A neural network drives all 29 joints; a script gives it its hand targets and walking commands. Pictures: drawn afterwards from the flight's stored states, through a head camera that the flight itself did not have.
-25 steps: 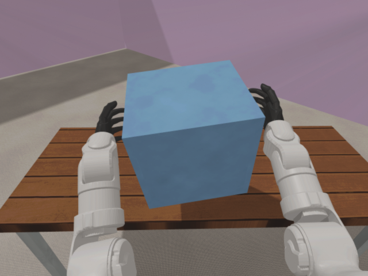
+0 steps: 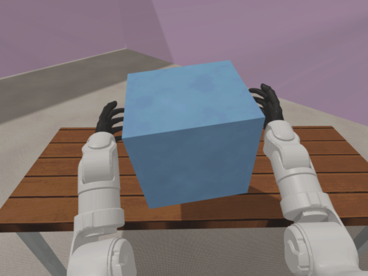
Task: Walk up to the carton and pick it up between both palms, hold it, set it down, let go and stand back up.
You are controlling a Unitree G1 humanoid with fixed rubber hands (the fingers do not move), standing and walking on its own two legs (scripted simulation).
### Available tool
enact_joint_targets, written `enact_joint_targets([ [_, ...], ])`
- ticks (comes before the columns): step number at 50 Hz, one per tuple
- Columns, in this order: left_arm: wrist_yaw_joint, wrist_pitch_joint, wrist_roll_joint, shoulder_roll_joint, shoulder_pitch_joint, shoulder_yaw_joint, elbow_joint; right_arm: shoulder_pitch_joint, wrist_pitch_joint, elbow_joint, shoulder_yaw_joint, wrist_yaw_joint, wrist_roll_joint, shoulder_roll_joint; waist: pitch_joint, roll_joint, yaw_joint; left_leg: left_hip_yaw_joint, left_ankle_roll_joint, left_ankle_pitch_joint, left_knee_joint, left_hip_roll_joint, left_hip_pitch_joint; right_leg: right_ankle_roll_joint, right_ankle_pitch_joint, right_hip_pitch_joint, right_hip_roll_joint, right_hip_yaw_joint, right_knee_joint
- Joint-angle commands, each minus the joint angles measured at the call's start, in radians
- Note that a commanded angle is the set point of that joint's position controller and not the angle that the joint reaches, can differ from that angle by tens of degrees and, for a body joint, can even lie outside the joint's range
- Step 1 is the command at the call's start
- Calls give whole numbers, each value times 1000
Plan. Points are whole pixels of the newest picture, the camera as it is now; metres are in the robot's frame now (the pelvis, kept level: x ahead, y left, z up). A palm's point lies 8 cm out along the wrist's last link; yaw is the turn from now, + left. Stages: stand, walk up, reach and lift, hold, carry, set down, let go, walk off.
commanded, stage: hold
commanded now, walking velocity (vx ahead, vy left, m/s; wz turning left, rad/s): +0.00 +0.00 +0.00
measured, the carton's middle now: (189, 135) +0.45 +0.00 +0.13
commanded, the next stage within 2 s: set down in 0.06 s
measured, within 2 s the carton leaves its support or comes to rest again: neither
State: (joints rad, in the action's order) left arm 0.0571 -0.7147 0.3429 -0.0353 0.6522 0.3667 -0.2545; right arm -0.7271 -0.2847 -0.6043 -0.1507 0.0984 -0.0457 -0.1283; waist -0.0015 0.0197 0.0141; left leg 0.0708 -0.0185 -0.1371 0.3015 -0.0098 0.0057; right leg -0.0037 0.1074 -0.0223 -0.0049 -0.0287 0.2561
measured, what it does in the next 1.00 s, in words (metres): stands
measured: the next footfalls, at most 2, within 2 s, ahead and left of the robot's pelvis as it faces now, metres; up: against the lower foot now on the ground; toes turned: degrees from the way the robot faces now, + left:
none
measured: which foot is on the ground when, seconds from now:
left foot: down 0.00-1.00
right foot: down 0.00-1.00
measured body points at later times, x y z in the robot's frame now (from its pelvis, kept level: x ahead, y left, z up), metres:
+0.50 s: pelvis +0.01 +0.00 +0.00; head -0.06 +0.01 +0.45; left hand +0.37 +0.19 +0.21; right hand +0.40 -0.17 +0.24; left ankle +0.03 +0.10 -0.75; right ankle +0.04 -0.12 -0.75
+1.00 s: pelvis +0.03 -0.01 +0.00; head -0.01 +0.00 +0.45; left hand +0.39 +0.18 +0.15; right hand +0.42 -0.18 +0.19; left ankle +0.03 +0.10 -0.75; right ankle +0.04 -0.12 -0.75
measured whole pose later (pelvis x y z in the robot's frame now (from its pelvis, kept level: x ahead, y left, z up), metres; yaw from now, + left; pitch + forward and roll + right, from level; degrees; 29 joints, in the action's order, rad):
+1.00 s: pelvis +0.03 -0.01 +0.00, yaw +0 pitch -7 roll +0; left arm -0.01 -0.46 0.30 -0.04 0.44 0.28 -0.19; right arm -0.64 0.05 -0.64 -0.15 0.05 -0.05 -0.11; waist 0.02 0.02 0.01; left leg 0.07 -0.01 -0.15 0.26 -0.02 0.01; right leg 0.01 0.14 -0.01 0.00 -0.03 0.24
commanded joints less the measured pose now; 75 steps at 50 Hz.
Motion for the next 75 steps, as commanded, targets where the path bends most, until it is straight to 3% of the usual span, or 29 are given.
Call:
enact_joint_targets([
  [1,197,90,-149,-352,627,-363,240,-551,49,175,274,-153,-90,538,-263,17,93,-7,24,127,-77,36,3,5,-82,-150,43,-48,-24],
  [3,197,90,-149,-352,627,-363,240,-551,49,175,273,-153,-90,538,-263,17,93,-7,24,127,-77,36,3,5,-82,-150,43,-48,-24],
  [4,171,103,-196,-390,532,-422,335,-512,75,273,371,-146,-148,523,-373,-40,25,-14,31,266,-46,40,74,-14,-107,-154,51,-26,-14],
  [7,159,110,-209,-386,542,-439,330,-519,83,242,353,-144,-141,486,-326,-31,56,-15,44,278,-21,38,85,-6,-89,-108,56,-35,-24],
  [13,172,123,-125,-335,547,-310,184,-587,128,129,222,-180,-41,427,-192,-30,37,-28,13,-77,-129,12,-96,3,93,-129,49,-49,-11],
  [18,161,180,-94,-347,561,-295,111,-657,225,133,176,-211,12,430,-229,-45,11,-28,6,-166,-167,-7,-163,1,127,-152,58,-70,7],
  [23,152,211,-72,-338,471,-292,55,-574,265,54,167,-225,42,416,-198,-20,3,-7,9,-114,-154,8,-107,8,141,-108,43,-77,-34],
  [28,149,222,-76,-329,405,-309,87,-507,281,33,209,-217,31,415,-201,-1,-11,11,24,25,-120,19,-18,11,85,-79,31,-77,-64],
  [37,84,335,-170,-388,355,-484,319,-442,379,178,389,-181,-38,454,-439,-35,-35,1,78,540,29,24,160,15,-281,-131,56,-88,-13],
  [40,57,365,-176,-392,338,-510,361,-417,395,189,428,-178,-56,451,-448,-44,-46,-5,92,628,54,21,190,20,-327,-131,60,-82,-9],
  [48,58,350,-123,-357,316,-419,267,-400,370,97,398,-193,-44,411,-308,-22,-71,2,63,442,-1,20,113,23,-232,-138,36,-63,-25],
  [56,61,352,-82,-332,394,-318,127,-458,373,-20,261,-250,23,382,-209,-16,-90,15,28,131,-89,15,-18,28,37,-53,18,-63,-47],
  [61,43,388,-100,-329,442,-314,49,-501,397,-49,190,-276,73,387,-220,-5,-86,21,16,23,-115,19,-87,27,103,-20,13,-69,-47],
  [66,16,434,-123,-353,456,-340,22,-502,419,-83,170,-290,91,396,-277,-13,-82,20,31,77,-102,16,-62,29,47,-7,22,-77,-41],
  [75,-23,486,-144,-404,380,-397,44,-460,449,-93,230,-281,55,388,-397,-39,-102,-1,67,411,-8,2,82,43,-153,0,45,-73,-32],
])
